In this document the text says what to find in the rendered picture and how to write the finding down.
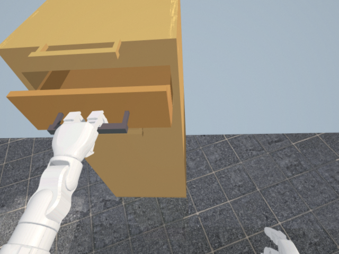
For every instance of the right robot hand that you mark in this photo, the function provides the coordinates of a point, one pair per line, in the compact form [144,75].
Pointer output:
[284,246]

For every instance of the cabinet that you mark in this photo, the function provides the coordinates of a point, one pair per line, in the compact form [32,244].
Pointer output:
[146,33]

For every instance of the handle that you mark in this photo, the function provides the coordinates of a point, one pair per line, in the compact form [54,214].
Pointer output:
[74,55]
[106,128]
[129,134]

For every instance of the left robot hand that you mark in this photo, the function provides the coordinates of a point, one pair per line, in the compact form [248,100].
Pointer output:
[75,137]

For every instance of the left robot forearm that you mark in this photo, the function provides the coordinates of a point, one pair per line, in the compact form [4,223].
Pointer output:
[47,207]

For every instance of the drawer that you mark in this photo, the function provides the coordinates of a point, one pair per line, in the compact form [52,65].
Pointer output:
[146,92]

